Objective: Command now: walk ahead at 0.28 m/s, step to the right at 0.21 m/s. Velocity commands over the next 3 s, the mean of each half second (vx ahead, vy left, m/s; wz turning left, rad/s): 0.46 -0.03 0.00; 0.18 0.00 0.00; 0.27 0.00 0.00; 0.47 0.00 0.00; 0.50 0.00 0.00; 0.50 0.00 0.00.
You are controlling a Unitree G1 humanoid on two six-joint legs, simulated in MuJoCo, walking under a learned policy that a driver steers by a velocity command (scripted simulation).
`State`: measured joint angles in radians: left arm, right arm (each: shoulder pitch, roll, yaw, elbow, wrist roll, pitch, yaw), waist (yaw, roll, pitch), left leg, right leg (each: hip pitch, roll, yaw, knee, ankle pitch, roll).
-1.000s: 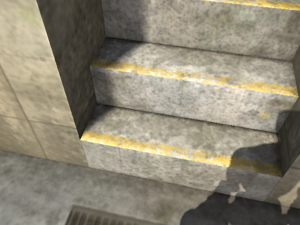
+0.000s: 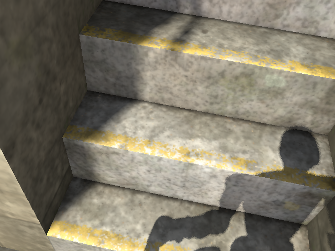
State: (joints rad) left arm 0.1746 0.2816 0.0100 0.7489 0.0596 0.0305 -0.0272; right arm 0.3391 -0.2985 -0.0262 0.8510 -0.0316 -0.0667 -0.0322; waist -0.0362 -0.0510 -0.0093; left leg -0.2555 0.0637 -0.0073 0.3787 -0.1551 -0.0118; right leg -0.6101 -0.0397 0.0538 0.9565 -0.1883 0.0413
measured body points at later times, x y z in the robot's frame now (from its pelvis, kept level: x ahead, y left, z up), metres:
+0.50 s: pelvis +0.14 -0.05 -0.01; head +0.14 -0.05 +0.44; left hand +0.20 +0.21 -0.14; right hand +0.27 -0.28 -0.12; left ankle +0.17 +0.03 -0.75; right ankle +0.08 -0.16 -0.74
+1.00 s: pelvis +0.15 -0.06 +0.00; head +0.16 -0.07 +0.45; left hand +0.19 +0.17 -0.15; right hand +0.17 -0.28 -0.15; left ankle +0.17 +0.03 -0.75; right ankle +0.13 -0.18 -0.75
